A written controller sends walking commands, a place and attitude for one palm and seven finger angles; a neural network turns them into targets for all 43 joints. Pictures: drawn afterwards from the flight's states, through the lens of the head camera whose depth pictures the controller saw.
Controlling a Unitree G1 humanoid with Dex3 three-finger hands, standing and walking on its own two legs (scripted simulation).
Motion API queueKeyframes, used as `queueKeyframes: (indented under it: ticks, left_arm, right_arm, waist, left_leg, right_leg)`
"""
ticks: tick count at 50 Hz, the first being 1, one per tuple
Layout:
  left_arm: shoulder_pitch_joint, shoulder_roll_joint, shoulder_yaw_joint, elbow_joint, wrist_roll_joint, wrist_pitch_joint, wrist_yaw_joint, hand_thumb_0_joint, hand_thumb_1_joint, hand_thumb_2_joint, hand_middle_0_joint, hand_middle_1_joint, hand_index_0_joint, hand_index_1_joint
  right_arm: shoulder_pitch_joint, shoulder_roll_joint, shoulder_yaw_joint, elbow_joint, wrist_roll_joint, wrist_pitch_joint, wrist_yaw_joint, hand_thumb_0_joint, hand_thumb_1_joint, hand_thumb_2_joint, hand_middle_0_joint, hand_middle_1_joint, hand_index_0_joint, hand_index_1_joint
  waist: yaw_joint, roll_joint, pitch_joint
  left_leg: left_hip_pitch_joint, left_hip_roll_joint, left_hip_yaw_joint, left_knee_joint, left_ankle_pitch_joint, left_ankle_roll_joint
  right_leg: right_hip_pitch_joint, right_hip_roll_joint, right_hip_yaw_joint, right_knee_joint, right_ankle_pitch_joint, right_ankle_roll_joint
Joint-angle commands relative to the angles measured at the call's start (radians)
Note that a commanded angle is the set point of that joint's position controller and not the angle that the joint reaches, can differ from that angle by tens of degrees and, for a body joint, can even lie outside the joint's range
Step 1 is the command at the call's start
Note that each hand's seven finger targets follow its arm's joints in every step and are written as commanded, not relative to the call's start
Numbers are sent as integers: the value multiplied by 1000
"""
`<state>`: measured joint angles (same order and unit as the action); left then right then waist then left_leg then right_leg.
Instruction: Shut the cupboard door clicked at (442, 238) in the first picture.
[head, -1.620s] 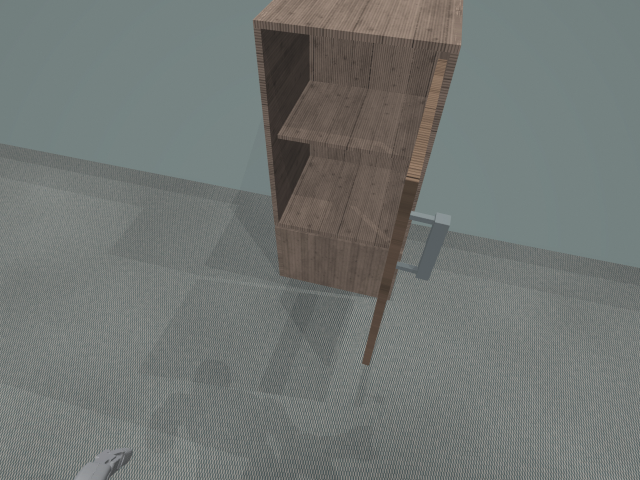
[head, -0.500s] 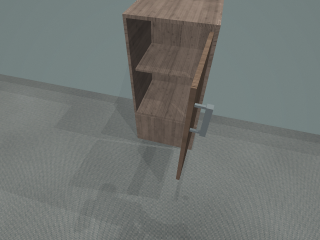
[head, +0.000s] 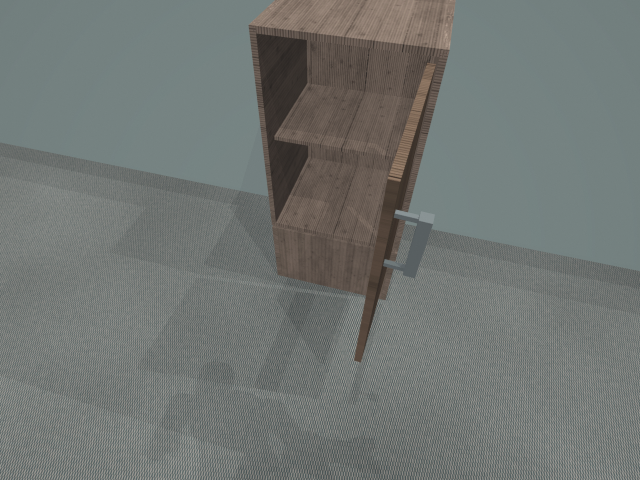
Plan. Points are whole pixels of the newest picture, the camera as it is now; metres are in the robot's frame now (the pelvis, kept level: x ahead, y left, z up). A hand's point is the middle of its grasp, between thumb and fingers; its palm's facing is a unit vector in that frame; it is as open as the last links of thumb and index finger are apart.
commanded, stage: walk around to get in front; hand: left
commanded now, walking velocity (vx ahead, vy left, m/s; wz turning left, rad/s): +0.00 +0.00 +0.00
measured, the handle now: (405, 244) +0.51 -0.12 -0.04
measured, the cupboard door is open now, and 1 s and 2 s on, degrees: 87 87 87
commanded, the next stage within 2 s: none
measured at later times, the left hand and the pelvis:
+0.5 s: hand out of the picture +0.06 +0.17 -0.18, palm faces -0.18 -0.94 -0.29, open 7.4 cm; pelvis -0.02 -0.03 -0.03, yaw -13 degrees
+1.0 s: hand out of the picture +0.12 +0.18 -0.17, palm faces -0.38 -0.89 -0.24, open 7.4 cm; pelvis -0.03 +0.01 -0.01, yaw -29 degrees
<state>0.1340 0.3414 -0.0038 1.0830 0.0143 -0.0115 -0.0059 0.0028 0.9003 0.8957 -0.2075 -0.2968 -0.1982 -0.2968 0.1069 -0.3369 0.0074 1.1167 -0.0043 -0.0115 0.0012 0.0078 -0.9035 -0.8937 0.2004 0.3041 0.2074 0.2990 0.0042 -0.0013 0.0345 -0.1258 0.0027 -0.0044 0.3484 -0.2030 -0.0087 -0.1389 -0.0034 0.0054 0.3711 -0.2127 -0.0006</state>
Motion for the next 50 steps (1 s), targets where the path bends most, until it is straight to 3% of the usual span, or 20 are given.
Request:
queueKeyframes:
  ticks: [1,3,6,11,13,15,16,18,20,21,22,23,24,26,29,42,45,48,49,50]
  left_arm:
    - [-28,204,42,-60,-4,-20,19,0,900,900,-200,-300,-200,-300]
    - [-29,206,45,-66,-4,-16,18,0,900,900,-200,-300,-200,-300]
    - [26,102,34,-68,-4,15,23,0,900,900,-200,-300,-200,-300]
    - [47,99,53,-131,2,43,15,0,900,900,-200,-300,-200,-300]
    - [51,81,59,-155,2,50,8,0,900,900,-200,-300,-200,-300]
    - [60,50,65,-179,3,58,2,0,900,900,-200,-300,-200,-300]
    - [67,40,71,-191,3,62,1,0,900,900,-200,-300,-200,-300]
    - [104,26,80,-201,3,62,-6,0,900,900,-200,-300,-200,-300]
    - [207,13,85,-183,7,52,-12,0,900,900,-200,-300,-200,-300]
    - [261,58,95,-168,14,38,-7,0,900,900,-200,-300,-200,-300]
    - [265,168,112,-174,24,20,11,0,900,900,-200,-300,-200,-300]
    - [275,163,109,-184,5,25,23,0,900,900,-200,-300,-200,-300]
    - [237,147,110,-198,4,28,27,0,900,900,-200,-300,-200,-300]
    - [156,92,106,-217,1,20,27,0,900,900,-200,-300,-200,-300]
    - [165,61,102,-213,-5,11,25,0,900,900,-200,-300,-200,-300]
    - [189,72,121,-213,9,29,15,0,900,900,-200,-300,-200,-300]
    - [158,90,127,-227,12,37,15,0,900,900,-200,-300,-200,-300]
    - [86,92,129,-250,7,44,13,0,900,900,-200,-300,-200,-300]
    - [69,71,124,-259,3,45,12,0,900,900,-200,-300,-200,-300]
    - [74,17,116,-275,-4,48,5,0,900,900,-200,-300,-200,-300]
  right_arm:
    - [-39,-207,-41,-61,-1,-26,-20,0,-900,-900,200,300,200,300]
    - [-39,-209,-44,-65,-2,-26,-24,0,-900,-900,200,300,200,300]
    - [32,-91,-31,-67,-4,-5,-29,0,-900,-900,200,300,200,300]
    - [49,-116,-61,-129,-7,18,-40,0,-900,-900,200,300,200,300]
    - [42,-129,-73,-154,-9,20,-41,0,-900,-900,200,300,200,300]
    - [35,-139,-84,-173,-9,15,-38,0,-900,-900,200,300,200,300]
    - [19,-133,-87,-187,-11,13,-37,0,-900,-900,200,300,200,300]
    - [-30,-124,-90,-217,-16,10,-37,0,-900,-900,200,300,200,300]
    - [-58,-121,-99,-230,-16,18,-35,0,-900,-900,200,300,200,300]
    - [-44,-85,-95,-234,-9,28,-31,0,-900,-900,200,300,200,300]
    - [-4,5,-79,-264,-7,31,-26,0,-900,-900,200,300,200,300]
    - [-12,-16,-83,-276,-5,39,-31,0,-900,-900,200,300,200,300]
    - [-4,-13,-87,-268,-5,43,-28,0,-900,-900,200,300,200,300]
    - [-19,-20,-89,-248,-7,34,-27,0,-900,-900,200,300,200,300]
    - [27,0,-88,-221,-9,35,-26,0,-900,-900,200,300,200,300]
    - [-34,16,-85,-280,-6,31,-36,0,-900,-900,200,300,200,300]
    - [0,17,-84,-286,3,24,-39,0,-900,-900,200,300,200,300]
    - [123,11,-86,-264,9,11,-46,0,-900,-900,200,300,200,300]
    - [172,-6,-88,-253,10,2,-52,0,-900,-900,200,300,200,300]
    - [189,-78,-98,-254,2,-7,-57,0,-900,-900,200,300,200,300]
  waist:
    - [-4,4,-97]
    - [-4,7,-82]
    - [-11,-5,-83]
    - [-13,29,-45]
    - [-12,102,-28]
    - [-7,202,-25]
    - [2,204,-21]
    - [34,189,-24]
    - [81,109,-66]
    - [101,-70,-71]
    - [78,-402,-42]
    - [76,-303,-57]
    - [50,-190,-44]
    - [29,-159,-38]
    - [14,-72,-114]
    - [48,-128,-72]
    - [40,-143,-91]
    - [-17,-156,-125]
    - [-44,-122,-137]
    - [-54,80,-139]
  left_leg:
    - [37,118,-91,-33,220,31]
    - [53,124,-70,-20,220,28]
    - [47,129,-21,39,230,8]
    - [32,176,-10,75,175,27]
    - [10,234,-47,37,140,62]
    - [-18,349,-102,-24,228,149]
    - [-44,380,-101,-28,270,181]
    - [-103,378,-35,21,286,166]
    - [-129,311,66,205,202,84]
    - [-202,208,139,424,18,7]
    - [-458,39,148,696,-392,-58]
    - [-441,36,4,780,-402,-47]
    - [-441,70,-16,816,-340,-44]
    - [-465,82,-34,837,-221,-51]
    - [-440,81,-27,807,-132,-66]
    - [-352,31,-26,510,-202,-61]
    - [-262,6,-28,376,-226,-42]
    - [-74,-14,-14,134,-108,-22]
    - [65,26,-37,35,-46,-8]
    - [173,202,-220,-86,-130,41]
  right_leg:
    - [30,-119,100,-43,231,-31]
    - [5,-113,115,-38,258,-35]
    - [-30,-107,135,23,332,-27]
    - [-158,-58,139,142,283,-23]
    - [-211,-14,103,250,171,-10]
    - [-260,15,28,481,-203,14]
    - [-260,-3,28,559,-290,18]
    - [-200,-50,37,524,-292,10]
    - [-73,-39,-14,295,-109,10]
    - [-1,-85,74,75,93,2]
    - [40,-314,497,-59,375,-69]
    - [-3,-359,544,-88,433,-143]
    - [-23,-355,471,-86,321,-179]
    - [-18,-253,434,-51,300,-160]
    - [50,-202,339,-20,364,-147]
    - [-20,-165,490,-54,207,-195]
    - [-46,-153,527,-38,245,-186]
    - [-125,-104,511,11,229,-122]
    - [-232,-51,460,71,151,-78]
    - [-396,64,334,211,-51,-27]
